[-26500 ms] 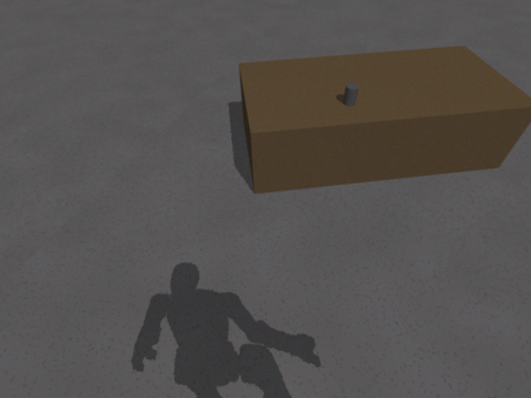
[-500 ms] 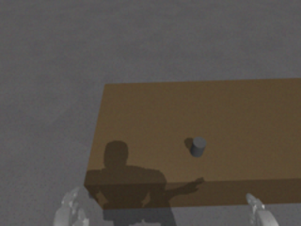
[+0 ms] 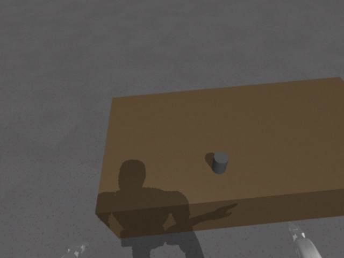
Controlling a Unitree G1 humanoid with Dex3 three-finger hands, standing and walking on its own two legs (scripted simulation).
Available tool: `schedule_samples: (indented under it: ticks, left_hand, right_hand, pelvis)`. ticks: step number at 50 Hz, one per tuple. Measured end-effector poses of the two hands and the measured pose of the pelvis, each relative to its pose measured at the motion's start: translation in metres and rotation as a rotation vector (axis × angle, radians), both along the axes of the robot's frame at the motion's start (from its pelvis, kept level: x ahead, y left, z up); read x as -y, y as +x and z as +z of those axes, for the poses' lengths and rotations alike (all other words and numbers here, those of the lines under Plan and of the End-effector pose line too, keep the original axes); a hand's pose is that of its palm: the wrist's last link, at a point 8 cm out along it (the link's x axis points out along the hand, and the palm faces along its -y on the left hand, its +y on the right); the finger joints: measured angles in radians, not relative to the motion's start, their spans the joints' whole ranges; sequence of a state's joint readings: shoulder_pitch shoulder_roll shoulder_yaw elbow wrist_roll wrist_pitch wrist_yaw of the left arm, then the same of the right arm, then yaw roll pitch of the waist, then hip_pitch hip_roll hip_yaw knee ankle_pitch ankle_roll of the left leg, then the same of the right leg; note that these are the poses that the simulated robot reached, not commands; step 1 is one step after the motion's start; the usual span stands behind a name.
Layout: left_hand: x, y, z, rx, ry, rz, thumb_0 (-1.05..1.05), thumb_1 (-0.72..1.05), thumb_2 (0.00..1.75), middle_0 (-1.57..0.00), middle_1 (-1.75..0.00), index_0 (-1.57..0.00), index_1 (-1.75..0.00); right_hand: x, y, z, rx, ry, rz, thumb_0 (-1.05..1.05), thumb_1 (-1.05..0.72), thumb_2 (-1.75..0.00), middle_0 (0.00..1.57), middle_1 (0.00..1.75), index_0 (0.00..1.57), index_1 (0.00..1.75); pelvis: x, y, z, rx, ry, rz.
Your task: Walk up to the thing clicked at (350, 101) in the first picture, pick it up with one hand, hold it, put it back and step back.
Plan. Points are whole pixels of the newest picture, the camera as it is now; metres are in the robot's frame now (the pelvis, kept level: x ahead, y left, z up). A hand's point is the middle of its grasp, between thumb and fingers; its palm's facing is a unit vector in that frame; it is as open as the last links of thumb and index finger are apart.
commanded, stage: home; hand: right
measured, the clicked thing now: (219, 162) +0.53 -0.17 -0.30
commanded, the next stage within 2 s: stand in 0.24 s
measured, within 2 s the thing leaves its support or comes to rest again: neither
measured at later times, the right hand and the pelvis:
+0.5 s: hand out of the picture +0.04 -0.26 -0.12, palm faces +0.00 +0.93 -0.36, open 16.3 cm; pelvis +0.00 -0.01 +0.04, yaw +0 degrees
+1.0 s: hand out of the picture +0.04 -0.24 -0.12, palm faces -0.03 +0.94 -0.33, open 7.6 cm; pelvis -0.01 +0.00 +0.05, yaw +0 degrees
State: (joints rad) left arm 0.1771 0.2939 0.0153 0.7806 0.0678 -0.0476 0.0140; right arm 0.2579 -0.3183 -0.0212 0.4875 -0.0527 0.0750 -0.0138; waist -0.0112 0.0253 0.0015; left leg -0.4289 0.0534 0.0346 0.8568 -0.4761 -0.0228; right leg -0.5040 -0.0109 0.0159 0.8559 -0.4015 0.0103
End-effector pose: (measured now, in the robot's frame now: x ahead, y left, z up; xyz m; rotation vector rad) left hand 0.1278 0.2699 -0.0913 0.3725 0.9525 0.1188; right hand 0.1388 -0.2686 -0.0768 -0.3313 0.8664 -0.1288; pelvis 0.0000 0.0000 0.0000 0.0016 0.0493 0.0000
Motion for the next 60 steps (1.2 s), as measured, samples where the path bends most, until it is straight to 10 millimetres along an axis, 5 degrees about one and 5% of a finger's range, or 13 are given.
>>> schedule_samples:
  ticks: [8,20,26,35,43,60]
  left_hand:
    - [-0.013,-0.032,0.009,-0.13,0.031,0.084,0.01,0.9,0.9,-0.2,-0.31,-0.21,-0.31]
    - [0.004,-0.049,0.006,-0.211,-0.045,0.12,0.01,0.9,0.9,-0.2,-0.3,-0.2,-0.31]
    - [0.004,-0.057,0.004,-0.229,-0.065,0.129,0.01,0.9,0.9,-0.2,-0.3,-0.2,-0.31]
    - [-0.008,-0.078,0.005,-0.276,-0.051,0.152,0.01,0.9,0.9,-0.2,-0.3,-0.2,-0.3]
    - [-0.017,-0.092,0.008,-0.314,-0.032,0.165,0.01,0.9,0.9,-0.2,-0.3,-0.2,-0.3]
    - [-0.023,-0.081,0.009,-0.309,-0.03,0.147,0.01,0.9,0.9,-0.2,-0.3,-0.2,-0.3]
  right_hand:
    - [0.028,-0.043,-0.014,-0.176,-0.01,-0.08,-0.01,0.54,-0.05,0.06,0.05,0.05,0.05]
    - [0.028,-0.093,-0.006,-0.329,-0.009,-0.145,-0.01,0.53,-0.06,0.07,0.06,0.06,0.06]
    - [0.032,-0.107,0.0,-0.359,-0.028,-0.16,-0.01,0.36,-0.24,0.14,0.18,0.14,0.18]
    - [0.027,-0.115,0.0,-0.385,-0.02,-0.157,0.0,-0.24,-0.71,0.19,0.27,0.19,0.28]
    - [0.019,-0.114,-0.003,-0.399,-0.003,-0.145,0.0,-0.72,-0.86,0.2,0.29,0.2,0.3]
    - [0.017,-0.094,0.001,-0.38,-0.01,-0.139,0.0,-0.9,-0.9,0.2,0.3,0.2,0.3]
  pelvis:
    - [0.011,0.006,0.017,0.041,0.014,0.005]
    - [0.012,0.002,0.038,0.099,0.002,0.004]
    - [0.01,-0.003,0.042,0.116,-0.001,0.004]
    - [0.007,-0.01,0.044,0.121,-0.003,0.004]
    - [0.002,-0.012,0.045,0.118,-0.001,0.003]
    - [-0.005,-0.005,0.047,0.109,0.001,0.0]
